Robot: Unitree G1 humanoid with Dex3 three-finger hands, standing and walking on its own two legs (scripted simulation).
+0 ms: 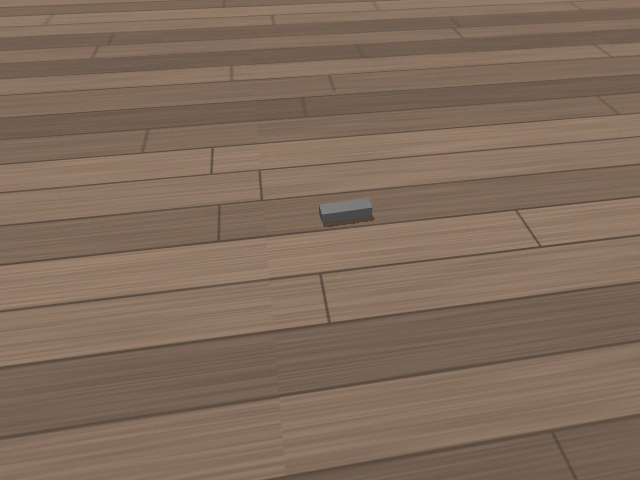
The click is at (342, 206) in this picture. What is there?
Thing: lying carton
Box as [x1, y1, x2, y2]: [319, 198, 372, 222]
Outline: 372,207 368,198 319,204 319,214 322,222 370,215
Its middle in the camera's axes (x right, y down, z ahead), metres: +0.10 -0.13 +1.76
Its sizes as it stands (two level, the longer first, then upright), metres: 0.229 0.064 0.050
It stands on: the floor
